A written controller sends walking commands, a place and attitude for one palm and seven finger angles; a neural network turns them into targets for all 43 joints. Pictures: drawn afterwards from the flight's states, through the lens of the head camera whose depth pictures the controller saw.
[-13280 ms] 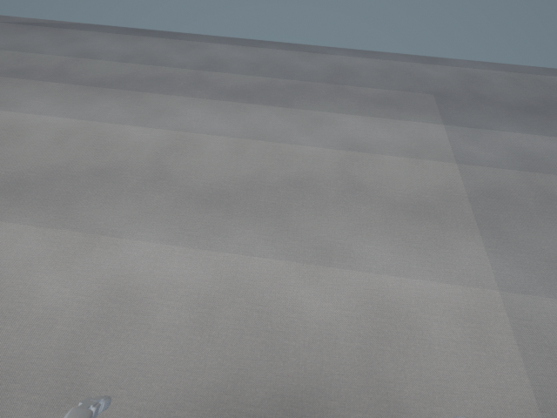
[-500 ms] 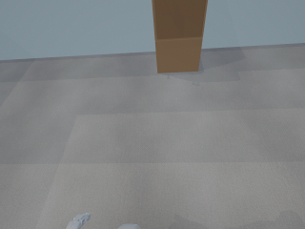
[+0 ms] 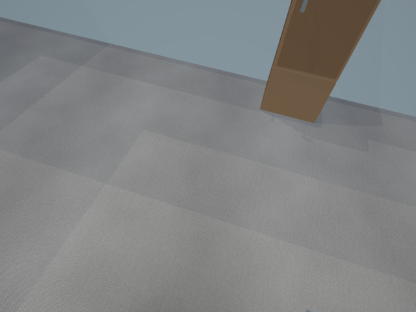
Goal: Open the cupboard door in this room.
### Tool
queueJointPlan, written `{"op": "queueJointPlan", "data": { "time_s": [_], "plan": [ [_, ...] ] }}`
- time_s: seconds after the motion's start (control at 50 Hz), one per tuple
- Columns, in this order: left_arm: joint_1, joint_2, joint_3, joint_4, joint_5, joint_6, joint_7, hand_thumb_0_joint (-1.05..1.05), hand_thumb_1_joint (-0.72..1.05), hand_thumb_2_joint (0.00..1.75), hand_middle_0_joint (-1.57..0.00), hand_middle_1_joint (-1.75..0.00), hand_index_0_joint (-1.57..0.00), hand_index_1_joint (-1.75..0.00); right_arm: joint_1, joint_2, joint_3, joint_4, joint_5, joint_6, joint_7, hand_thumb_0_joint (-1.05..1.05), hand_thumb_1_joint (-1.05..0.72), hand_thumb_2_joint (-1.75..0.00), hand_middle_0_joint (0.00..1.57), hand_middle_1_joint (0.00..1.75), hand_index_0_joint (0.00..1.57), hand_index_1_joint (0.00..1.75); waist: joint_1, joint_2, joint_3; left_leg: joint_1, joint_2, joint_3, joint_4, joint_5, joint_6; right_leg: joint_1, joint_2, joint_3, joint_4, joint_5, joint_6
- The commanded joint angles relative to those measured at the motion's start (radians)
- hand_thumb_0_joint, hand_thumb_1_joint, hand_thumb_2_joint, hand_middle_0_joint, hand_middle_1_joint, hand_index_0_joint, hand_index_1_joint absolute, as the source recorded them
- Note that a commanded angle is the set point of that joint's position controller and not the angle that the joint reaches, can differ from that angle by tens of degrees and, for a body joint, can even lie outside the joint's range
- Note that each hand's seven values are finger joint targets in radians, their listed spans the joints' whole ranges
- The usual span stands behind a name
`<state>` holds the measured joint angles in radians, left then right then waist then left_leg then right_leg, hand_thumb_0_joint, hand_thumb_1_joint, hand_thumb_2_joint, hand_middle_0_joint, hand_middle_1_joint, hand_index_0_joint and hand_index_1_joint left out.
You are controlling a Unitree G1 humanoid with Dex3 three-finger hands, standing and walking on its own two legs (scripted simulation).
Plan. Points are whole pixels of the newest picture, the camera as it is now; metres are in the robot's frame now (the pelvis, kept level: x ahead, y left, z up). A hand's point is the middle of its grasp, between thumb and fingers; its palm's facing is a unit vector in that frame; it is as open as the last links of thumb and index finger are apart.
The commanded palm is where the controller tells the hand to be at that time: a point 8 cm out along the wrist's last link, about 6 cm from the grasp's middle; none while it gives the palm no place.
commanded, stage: stand and wait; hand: left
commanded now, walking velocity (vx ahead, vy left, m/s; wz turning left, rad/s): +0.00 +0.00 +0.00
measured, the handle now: out of the picture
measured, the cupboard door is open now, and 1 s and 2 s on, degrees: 0 0 0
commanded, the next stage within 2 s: turn or walk to find it in 0.34 s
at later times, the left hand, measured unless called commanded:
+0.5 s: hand out of the picture +0.00 +0.16 -0.17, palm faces +0.01 -0.98 -0.18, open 7.3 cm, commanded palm none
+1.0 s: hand (180, 233) +0.32 +0.10 -0.17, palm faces -0.22 -0.96 -0.20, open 7.4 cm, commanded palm none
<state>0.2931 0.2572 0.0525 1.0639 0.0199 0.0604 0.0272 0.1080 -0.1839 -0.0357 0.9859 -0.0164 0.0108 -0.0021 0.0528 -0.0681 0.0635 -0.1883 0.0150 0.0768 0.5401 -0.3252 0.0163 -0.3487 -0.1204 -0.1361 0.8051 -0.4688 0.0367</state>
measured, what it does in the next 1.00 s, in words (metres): walks ahead: right foot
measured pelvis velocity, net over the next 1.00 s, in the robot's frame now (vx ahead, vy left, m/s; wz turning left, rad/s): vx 0.16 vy -0.05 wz -0.17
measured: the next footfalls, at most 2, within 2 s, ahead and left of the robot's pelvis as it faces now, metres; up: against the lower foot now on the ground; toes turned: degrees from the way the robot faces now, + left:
right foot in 0.26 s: +0.03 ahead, -0.13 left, +0.00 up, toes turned -5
right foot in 1.02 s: +0.31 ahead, -0.19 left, +0.00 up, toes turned -19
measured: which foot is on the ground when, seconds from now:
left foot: down 0.00-1.00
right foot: up 0.00-0.24, down 0.26-0.64, up 0.66-1.00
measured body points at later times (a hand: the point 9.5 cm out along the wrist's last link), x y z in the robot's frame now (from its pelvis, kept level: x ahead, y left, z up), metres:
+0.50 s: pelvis +0.00 -0.01 +0.01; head +0.00 -0.02 +0.46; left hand +0.00 +0.21 -0.15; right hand -0.03 -0.25 -0.15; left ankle -0.02 +0.11 -0.73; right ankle -0.01 -0.13 -0.73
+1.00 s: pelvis +0.16 -0.05 -0.02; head +0.19 -0.07 +0.43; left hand +0.34 +0.15 -0.15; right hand -0.04 -0.20 -0.15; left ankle -0.02 +0.11 -0.73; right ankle +0.26 -0.18 -0.72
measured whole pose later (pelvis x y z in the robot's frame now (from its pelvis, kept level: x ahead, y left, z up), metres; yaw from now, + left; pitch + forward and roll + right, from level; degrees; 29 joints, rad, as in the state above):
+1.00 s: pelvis +0.16 -0.05 -0.02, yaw -9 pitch +0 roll +0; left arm 0.05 0.18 0.05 0.99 0.02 -0.02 -0.03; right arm 0.55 -0.09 -0.03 1.22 -0.02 -0.06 -0.02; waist -0.07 0.03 0.09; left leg 0.15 0.12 0.22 0.37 -0.48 -0.08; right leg -0.52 -0.06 -0.16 0.67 -0.20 -0.05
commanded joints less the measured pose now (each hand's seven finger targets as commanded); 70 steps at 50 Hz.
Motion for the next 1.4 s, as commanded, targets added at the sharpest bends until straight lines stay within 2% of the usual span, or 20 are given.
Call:
{"op": "queueJointPlan", "data": {
  "time_s": [0.0, 0.2, 0.26, 0.3, 0.46, 0.56, 0.58, 0.62, 0.66, 0.74, 0.88, 0.92, 0.96, 0.98, 1.0, 1.02, 1.06, 1.1, 1.14, 1.38],
  "plan": [
    [0.003, 0.027, -0.007, -0.044, -0.003, -0.027, -0.009, 0.00, 0.90, 0.90, -0.20, -0.30, -0.20, -0.30, 0.012, -0.160, -0.012, -0.020, 0.000, -0.014, -0.033, 0.00, -0.90, -0.90, 0.20, 0.30, 0.20, 0.30, -0.031, 0.286, -0.013, 0.020, 0.243, -0.178, -0.255, 0.464, 0.125, -0.078, 0.015, 0.114, 0.154, 0.031, 0.013],
    [0.065, -0.014, -0.036, 0.023, -0.004, -0.053, 0.003, 0.00, 0.90, 0.90, -0.20, -0.30, -0.20, -0.30, 0.089, -0.126, -0.023, 0.053, 0.009, -0.019, -0.030, 0.00, -0.90, -0.90, 0.20, 0.30, 0.20, 0.30, -0.025, 0.164, -0.044, 0.017, 0.180, -0.154, -0.162, 0.390, 0.081, 0.173, 0.036, 0.068, -0.364, 0.258, 0.024],
    [0.045, 0.042, -0.037, 0.030, -0.001, -0.075, 0.008, 0.00, 0.90, 0.90, -0.20, -0.30, -0.20, -0.30, 0.112, -0.047, -0.005, 0.055, 0.019, -0.019, -0.023, 0.00, -0.90, -0.90, 0.20, 0.30, 0.20, 0.30, -0.054, -0.034, -0.025, -0.022, 0.059, -0.069, -0.113, 0.133, -0.006, 0.171, -0.101, 0.220, -0.465, 0.428, -0.047],
    [0.000, 0.047, -0.030, 0.026, -0.004, -0.080, 0.006, 0.00, 0.90, 0.90, -0.20, -0.30, -0.20, -0.30, 0.143, -0.046, -0.007, 0.078, 0.007, -0.005, -0.023, 0.00, -0.90, -0.90, 0.20, 0.30, 0.20, 0.30, -0.069, -0.153, -0.002, 0.021, 0.042, -0.054, -0.110, 0.084, -0.023, 0.088, -0.092, 0.232, -0.497, 0.311, -0.080],
    [0.049, 0.052, 0.008, 0.027, -0.003, -0.063, -0.013, 0.00, 0.90, 0.90, -0.20, -0.30, -0.20, -0.30, 0.235, -0.055, -0.010, 0.107, -0.011, -0.019, -0.015, 0.00, -0.90, -0.90, 0.20, 0.30, 0.20, 0.30, -0.042, -0.011, 0.067, -0.086, 0.038, 0.016, -0.038, -0.152, -0.011, 0.063, -0.059, 0.312, -0.571, -0.237, -0.124],
    [0.045, 0.047, 0.025, 0.021, -0.005, -0.076, -0.018, 0.00, 0.90, 0.90, -0.20, -0.30, -0.20, -0.30, 0.303, -0.037, -0.010, 0.109, -0.008, -0.041, -0.011, 0.00, -0.90, -0.90, 0.20, 0.30, 0.20, 0.30, -0.071, 0.023, 0.080, -0.049, 0.060, 0.029, -0.012, -0.111, -0.004, 0.008, -0.069, 0.345, -0.525, -0.202, -0.163],
    [0.012, 0.026, 0.022, 0.008, -0.007, -0.077, -0.022, 0.00, 0.90, 0.90, -0.20, -0.30, -0.20, -0.30, 0.356, -0.043, -0.009, 0.125, -0.009, -0.048, -0.014, 0.00, -0.90, -0.90, 0.20, 0.30, 0.20, 0.30, -0.096, 0.086, 0.085, 0.013, 0.087, -0.029, -0.100, -0.134, 0.011, -0.055, -0.013, 0.282, -0.430, -0.155, -0.142],
    [-0.098, -0.058, 0.006, -0.049, -0.005, -0.082, -0.034, 0.00, 0.90, 0.90, -0.20, -0.30, -0.20, -0.30, 0.511, -0.134, -0.035, 0.172, -0.017, -0.064, -0.025, 0.00, -0.90, -0.90, 0.20, 0.30, 0.20, 0.30, -0.158, 0.378, 0.107, 0.170, 0.347, -0.398, -0.384, -0.325, 0.115, -0.302, 0.143, 0.027, 0.009, 0.000, -0.067],
    [-0.172, -0.040, 0.007, -0.080, 0.007, -0.080, -0.035, 0.00, 0.90, 0.90, -0.20, -0.30, -0.20, -0.30, 0.527, -0.122, -0.026, 0.179, -0.016, -0.073, -0.034, 0.00, -0.90, -0.90, 0.20, 0.30, 0.20, 0.30, -0.153, 0.301, 0.167, 0.195, 0.423, -0.433, -0.424, -0.134, 0.170, -0.421, 0.053, 0.113, 0.229, -0.004, -0.067],
    [-0.190, -0.065, 0.005, -0.076, 0.003, -0.087, -0.056, 0.00, 0.90, 0.90, -0.20, -0.30, -0.20, -0.30, 0.509, -0.091, -0.013, 0.179, -0.019, -0.094, -0.042, 0.00, -0.90, -0.90, 0.20, 0.30, 0.20, 0.30, -0.120, 0.150, 0.102, 0.289, 0.368, -0.199, -0.336, 0.328, 0.154, -0.435, 0.013, 0.085, 0.280, 0.074, -0.049],
    [-0.278, -0.091, -0.009, -0.131, -0.007, -0.082, -0.069, 0.00, 0.90, 0.90, -0.20, -0.30, -0.20, -0.30, 0.460, -0.086, -0.013, 0.179, -0.011, -0.098, -0.037, 0.00, -0.90, -0.90, 0.20, 0.30, 0.20, 0.30, -0.086, 0.231, 0.129, 0.154, 0.275, 0.051, -0.345, 0.484, 0.090, -0.215, 0.048, -0.028, -0.055, 0.254, -0.055],
    [-0.194, -0.064, -0.002, -0.108, -0.005, -0.087, -0.064, 0.00, 0.90, 0.90, -0.20, -0.30, -0.20, -0.30, 0.435, -0.108, -0.023, 0.185, -0.005, -0.096, -0.035, 0.00, -0.90, -0.90, 0.20, 0.30, 0.20, 0.30, -0.041, 0.222, 0.081, 0.149, 0.279, 0.084, -0.240, 0.729, 0.082, -0.063, 0.089, -0.046, -0.106, 0.269, -0.082],
    [0.039, -0.015, 0.016, -0.032, 0.005, -0.103, -0.053, 0.00, 0.90, 0.90, -0.20, -0.30, -0.20, -0.30, 0.397, -0.138, -0.034, 0.174, 0.002, -0.094, -0.031, 0.00, -0.90, -0.90, 0.20, 0.30, 0.20, 0.30, 0.063, 0.189, -0.049, 0.130, 0.243, 0.123, 0.034, 0.840, 0.039, 0.215, 0.133, -0.067, -0.209, 0.336, -0.100],
    [0.201, 0.056, 0.037, 0.017, 0.011, -0.116, -0.043, 0.00, 0.90, 0.90, -0.20, -0.30, -0.20, -0.30, 0.384, -0.126, -0.038, 0.165, 0.005, -0.094, -0.021, 0.00, -0.90, -0.90, 0.20, 0.30, 0.20, 0.30, 0.137, 0.107, -0.145, -0.011, 0.200, 0.128, 0.277, 0.634, 0.005, 0.450, 0.068, 0.015, -0.244, 0.385, -0.115],
    [0.290, 0.177, 0.065, 0.043, 0.012, -0.125, -0.026, 0.00, 0.90, 0.90, -0.20, -0.30, -0.20, -0.30, 0.424, -0.046, -0.024, 0.136, 0.017, -0.091, -0.009, 0.00, -0.90, -0.90, 0.20, 0.30, 0.20, 0.30, 0.141, -0.147, -0.264, -0.271, 0.065, 0.112, 0.607, -0.050, -0.024, 0.645, -0.206, 0.407, -0.314, 0.429, -0.202],
    [0.264, 0.230, 0.071, 0.041, -0.010, -0.120, -0.021, 0.00, 0.90, 0.90, -0.20, -0.30, -0.20, -0.30, 0.387, -0.025, -0.018, 0.093, 0.023, -0.080, -0.013, 0.00, -0.90, -0.90, 0.20, 0.30, 0.20, 0.30, 0.097, -0.176, -0.256, -0.371, 0.022, -0.016, 0.845, -0.261, -0.016, 0.580, -0.348, 0.675, -0.462, 0.446, -0.269],
    [0.044, 0.147, 0.052, -0.024, -0.015, -0.121, -0.021, 0.00, 0.90, 0.90, -0.20, -0.30, -0.20, -0.30, 0.304, -0.019, -0.030, 0.087, 0.015, -0.066, -0.004, 0.00, -0.90, -0.90, 0.20, 0.30, 0.20, 0.30, 0.036, -0.052, -0.053, -0.407, 0.121, -0.089, 0.914, -0.066, -0.001, 0.269, -0.300, 0.568, -0.581, 0.038, -0.231],
    [-0.068, 0.063, 0.024, -0.043, -0.011, -0.127, -0.019, 0.00, 0.90, 0.90, -0.20, -0.30, -0.20, -0.30, 0.269, -0.009, -0.031, 0.083, -0.003, -0.056, -0.003, 0.00, -0.90, -0.90, 0.20, 0.30, 0.20, 0.30, -0.034, 0.061, 0.014, -0.334, 0.167, -0.090, 0.810, 0.012, -0.006, 0.056, -0.244, 0.423, -0.594, 0.034, -0.199],
    [-0.095, 0.031, 0.012, -0.044, -0.002, -0.134, -0.019, 0.00, 0.90, 0.90, -0.20, -0.30, -0.20, -0.30, 0.313, 0.011, -0.026, 0.090, -0.013, -0.034, 0.001, 0.00, -0.90, -0.90, 0.20, 0.30, 0.20, 0.30, -0.086, 0.025, -0.004, -0.278, 0.161, -0.066, 0.718, 0.046, -0.028, -0.025, -0.181, 0.283, -0.609, 0.107, -0.169],
    [0.084, 0.058, 0.007, 0.029, 0.001, -0.151, -0.019, 0.00, 0.90, 0.90, -0.20, -0.30, -0.20, -0.30, -0.030, -0.027, -0.012, -0.047, -0.008, -0.051, 0.029, 0.00, -0.90, -0.90, 0.20, 0.30, 0.20, 0.30, -0.006, 0.009, 0.013, -0.332, 0.118, 0.012, 0.132, 0.120, -0.062, 0.262, -0.163, 0.190, -0.567, 0.501, -0.195]
  ]
}}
